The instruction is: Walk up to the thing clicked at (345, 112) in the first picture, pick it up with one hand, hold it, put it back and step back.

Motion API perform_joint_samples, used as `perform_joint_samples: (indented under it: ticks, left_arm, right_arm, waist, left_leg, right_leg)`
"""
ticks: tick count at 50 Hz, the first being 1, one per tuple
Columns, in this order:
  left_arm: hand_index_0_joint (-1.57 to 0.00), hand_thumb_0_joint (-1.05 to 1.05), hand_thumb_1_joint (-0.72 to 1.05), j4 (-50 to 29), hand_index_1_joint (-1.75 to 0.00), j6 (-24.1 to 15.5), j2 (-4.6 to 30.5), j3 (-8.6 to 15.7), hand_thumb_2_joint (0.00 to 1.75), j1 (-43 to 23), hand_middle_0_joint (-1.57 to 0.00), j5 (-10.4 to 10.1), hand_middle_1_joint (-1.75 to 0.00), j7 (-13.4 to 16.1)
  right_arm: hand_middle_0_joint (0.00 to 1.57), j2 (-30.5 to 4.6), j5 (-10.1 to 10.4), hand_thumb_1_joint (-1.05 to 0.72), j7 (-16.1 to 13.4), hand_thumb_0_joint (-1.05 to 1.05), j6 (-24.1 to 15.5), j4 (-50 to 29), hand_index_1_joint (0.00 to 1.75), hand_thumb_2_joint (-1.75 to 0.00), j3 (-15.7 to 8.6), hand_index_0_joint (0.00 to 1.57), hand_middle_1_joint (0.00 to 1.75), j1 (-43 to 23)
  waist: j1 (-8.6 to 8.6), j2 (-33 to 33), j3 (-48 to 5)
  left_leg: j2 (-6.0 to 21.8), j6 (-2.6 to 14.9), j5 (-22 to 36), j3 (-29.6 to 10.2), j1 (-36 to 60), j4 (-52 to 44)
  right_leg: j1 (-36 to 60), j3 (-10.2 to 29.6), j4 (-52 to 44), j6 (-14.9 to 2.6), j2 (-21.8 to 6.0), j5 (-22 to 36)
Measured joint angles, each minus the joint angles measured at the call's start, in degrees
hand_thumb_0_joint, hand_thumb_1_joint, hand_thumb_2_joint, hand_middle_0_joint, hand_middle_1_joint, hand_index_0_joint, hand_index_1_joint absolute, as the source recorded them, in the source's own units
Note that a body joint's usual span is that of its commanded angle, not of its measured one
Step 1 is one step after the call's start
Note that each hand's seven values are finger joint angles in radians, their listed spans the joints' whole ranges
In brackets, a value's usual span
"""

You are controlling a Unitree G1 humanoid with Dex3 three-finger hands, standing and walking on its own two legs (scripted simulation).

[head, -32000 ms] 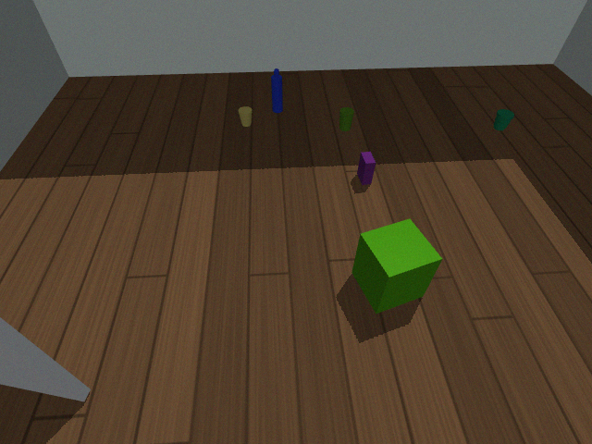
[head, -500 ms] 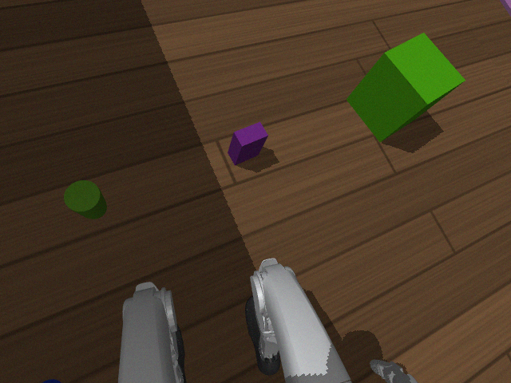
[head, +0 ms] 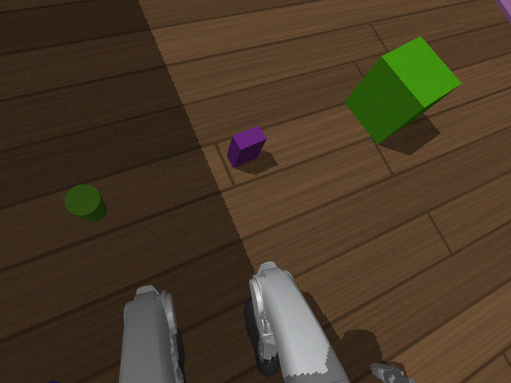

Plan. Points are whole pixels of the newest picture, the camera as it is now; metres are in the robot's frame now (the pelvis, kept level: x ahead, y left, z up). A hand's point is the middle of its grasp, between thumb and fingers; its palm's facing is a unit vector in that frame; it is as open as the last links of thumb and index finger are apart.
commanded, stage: go down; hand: left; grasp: from above
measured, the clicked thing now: (89, 205) +0.54 +0.29 -0.49
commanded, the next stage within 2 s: approach in 0.96 s
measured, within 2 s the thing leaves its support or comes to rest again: neither
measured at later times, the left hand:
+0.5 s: hand out of the picture +0.50 +0.34 -0.05, palm faces -0.42 -0.04 -0.91, open 14.1 cm
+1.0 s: hand out of the picture +0.50 +0.34 -0.05, palm faces -0.42 -0.04 -0.91, open 14.1 cm
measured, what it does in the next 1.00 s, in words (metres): stands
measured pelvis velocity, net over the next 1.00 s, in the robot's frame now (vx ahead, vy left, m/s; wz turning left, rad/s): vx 0.00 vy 0.00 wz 0.00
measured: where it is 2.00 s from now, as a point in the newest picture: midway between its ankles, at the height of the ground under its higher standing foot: (220, 364)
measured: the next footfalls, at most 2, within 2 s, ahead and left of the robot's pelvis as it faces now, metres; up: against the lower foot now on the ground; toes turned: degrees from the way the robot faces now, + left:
none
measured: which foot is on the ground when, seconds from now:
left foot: down 0.00-1.00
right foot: down 0.00-1.00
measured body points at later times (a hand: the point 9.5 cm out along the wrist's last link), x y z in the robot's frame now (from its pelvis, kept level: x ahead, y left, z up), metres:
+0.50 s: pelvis +0.00 +0.00 +0.00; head +0.21 +0.05 +0.40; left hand +0.52 +0.34 +0.00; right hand +0.04 -0.27 -0.11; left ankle +0.07 +0.10 -0.52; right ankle +0.09 -0.15 -0.52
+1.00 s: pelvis +0.00 +0.00 +0.01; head +0.21 +0.05 +0.40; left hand +0.52 +0.34 +0.00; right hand +0.04 -0.27 -0.11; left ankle +0.07 +0.10 -0.52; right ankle +0.09 -0.15 -0.52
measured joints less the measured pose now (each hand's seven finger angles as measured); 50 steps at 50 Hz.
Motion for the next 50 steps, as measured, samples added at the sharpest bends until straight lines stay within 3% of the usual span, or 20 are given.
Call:
perform_joint_samples:
  ticks: [24,50]
  left_arm:
    - [-0.09,0.00,-0.55,0.51,-1.08,0.33,-0.16,0.09,0.98,0.07,-0.08,0.28,-1.09,1.49]
    - [-0.10,0.00,-0.54,-0.13,-1.08,0.39,-0.05,0.61,0.96,0.93,-0.08,0.17,-1.09,1.17]
  right_arm:
    - [0.20,0.13,-0.02,-0.93,0.22,0.00,0.11,0.30,0.30,-0.91,-0.04,0.20,0.30,-0.29]
    - [0.20,0.34,0.08,-0.93,0.36,0.00,0.46,0.01,0.30,-0.91,0.09,0.20,0.30,-0.09]
  waist:
    - [0.06,-0.08,0.14]
    - [0.22,-0.08,0.04]
  left_leg:
    - [-0.01,-0.03,-0.11,-0.15,0.35,-0.47]
    - [0.13,-0.11,-0.24,-0.20,1.02,-1.03]
  right_leg:
    - [0.45,-0.12,-0.62,-0.02,0.06,-0.06]
    - [1.07,-0.12,-1.27,-0.05,0.26,-0.07]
